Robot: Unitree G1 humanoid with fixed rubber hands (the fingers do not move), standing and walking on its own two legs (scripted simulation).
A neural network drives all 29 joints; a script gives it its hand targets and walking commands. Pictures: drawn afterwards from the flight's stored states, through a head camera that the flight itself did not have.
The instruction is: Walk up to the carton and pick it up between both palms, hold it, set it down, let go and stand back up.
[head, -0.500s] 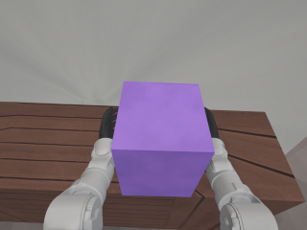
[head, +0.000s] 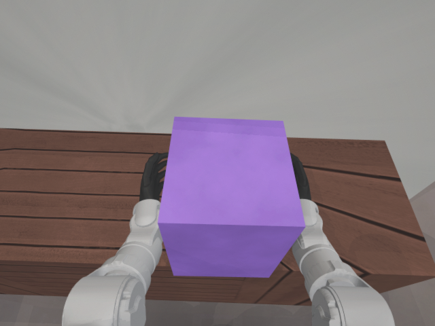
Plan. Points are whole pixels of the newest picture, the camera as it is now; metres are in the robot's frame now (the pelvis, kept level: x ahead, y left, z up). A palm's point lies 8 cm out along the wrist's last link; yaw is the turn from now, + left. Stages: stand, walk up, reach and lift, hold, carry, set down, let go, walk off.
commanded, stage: set down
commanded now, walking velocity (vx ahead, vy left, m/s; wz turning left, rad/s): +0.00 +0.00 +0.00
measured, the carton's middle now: (225, 202) +0.36 -0.03 -0.01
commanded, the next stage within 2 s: none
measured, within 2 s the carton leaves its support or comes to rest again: rests again in 0.28 s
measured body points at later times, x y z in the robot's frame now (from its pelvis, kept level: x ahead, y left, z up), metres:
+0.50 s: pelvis -0.02 +0.00 +0.00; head +0.06 +0.01 +0.44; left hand +0.39 +0.13 +0.01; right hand +0.37 -0.18 +0.01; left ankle -0.03 +0.12 -0.73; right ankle -0.01 -0.12 -0.73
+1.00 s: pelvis -0.09 -0.01 +0.00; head -0.05 -0.01 +0.44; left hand +0.29 +0.13 +0.02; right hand +0.23 -0.21 -0.02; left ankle -0.03 +0.11 -0.73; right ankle -0.01 -0.12 -0.73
